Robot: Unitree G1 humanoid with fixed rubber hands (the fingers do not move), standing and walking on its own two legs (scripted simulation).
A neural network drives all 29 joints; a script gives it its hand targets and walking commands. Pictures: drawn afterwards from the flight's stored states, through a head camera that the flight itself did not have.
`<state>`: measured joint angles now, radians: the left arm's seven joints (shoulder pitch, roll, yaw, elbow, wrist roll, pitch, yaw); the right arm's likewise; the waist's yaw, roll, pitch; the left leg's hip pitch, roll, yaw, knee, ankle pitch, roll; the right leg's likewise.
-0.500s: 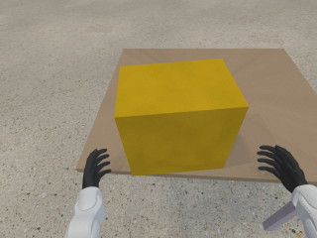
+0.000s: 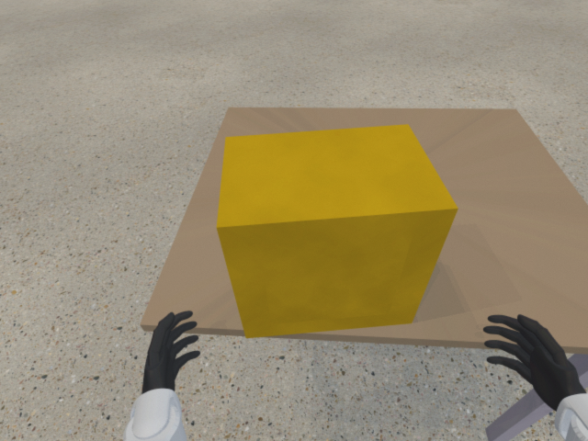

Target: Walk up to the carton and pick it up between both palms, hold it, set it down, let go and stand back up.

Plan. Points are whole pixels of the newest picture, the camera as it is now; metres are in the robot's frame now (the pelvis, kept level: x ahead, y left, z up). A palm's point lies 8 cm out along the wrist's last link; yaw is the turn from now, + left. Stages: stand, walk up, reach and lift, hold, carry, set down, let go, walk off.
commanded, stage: set down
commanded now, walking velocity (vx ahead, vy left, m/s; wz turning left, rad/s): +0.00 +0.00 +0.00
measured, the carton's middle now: (323, 235) +0.42 +0.01 +0.05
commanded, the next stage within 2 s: let go in 1.78 s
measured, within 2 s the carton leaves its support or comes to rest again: neither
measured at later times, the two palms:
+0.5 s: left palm (169, 369) +0.22 +0.21 +0.00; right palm (528, 372) +0.24 -0.26 +0.00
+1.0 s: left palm (160, 397) +0.19 +0.23 -0.04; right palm (517, 399) +0.21 -0.25 -0.03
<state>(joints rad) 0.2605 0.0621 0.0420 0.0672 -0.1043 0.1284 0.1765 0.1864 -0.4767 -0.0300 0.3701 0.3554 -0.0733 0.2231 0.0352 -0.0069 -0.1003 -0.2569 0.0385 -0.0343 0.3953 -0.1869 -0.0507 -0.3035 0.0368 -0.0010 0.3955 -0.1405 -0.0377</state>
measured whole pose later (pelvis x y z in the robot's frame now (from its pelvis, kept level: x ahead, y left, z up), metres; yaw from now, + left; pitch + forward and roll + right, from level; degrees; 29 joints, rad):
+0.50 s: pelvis +0.03 +0.01 +0.00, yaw +0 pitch +4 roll +0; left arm 0.28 0.07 0.04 0.07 -0.10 0.16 0.11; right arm 0.21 -0.42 -0.03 0.37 0.33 -0.07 0.19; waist 0.04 -0.01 -0.09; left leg -0.25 0.04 -0.03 0.40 -0.22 -0.04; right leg -0.29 0.04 0.00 0.39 -0.17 -0.04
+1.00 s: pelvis +0.04 +0.01 +0.00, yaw +0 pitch +4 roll -1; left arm 0.39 0.08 0.04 0.15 -0.10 0.09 0.07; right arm 0.28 -0.35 -0.02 0.51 0.28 -0.19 0.15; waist 0.04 -0.01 -0.07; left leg -0.21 0.04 -0.03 0.40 -0.25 -0.03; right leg -0.24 0.04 0.00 0.35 -0.18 -0.03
